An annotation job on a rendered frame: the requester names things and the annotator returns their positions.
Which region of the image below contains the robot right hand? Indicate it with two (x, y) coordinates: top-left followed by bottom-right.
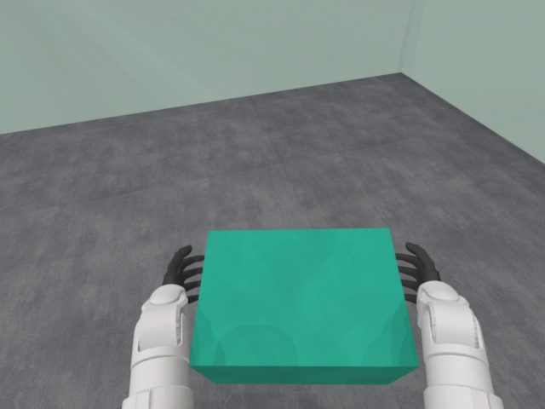
(395, 242), (442, 304)

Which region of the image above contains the robot left forearm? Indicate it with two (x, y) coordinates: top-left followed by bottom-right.
(122, 284), (194, 409)

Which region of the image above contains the robot left hand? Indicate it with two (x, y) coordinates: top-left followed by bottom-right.
(162, 245), (205, 304)

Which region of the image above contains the carton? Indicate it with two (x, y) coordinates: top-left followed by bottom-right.
(189, 228), (420, 385)

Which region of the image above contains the robot right forearm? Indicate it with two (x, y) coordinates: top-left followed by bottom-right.
(416, 280), (504, 409)

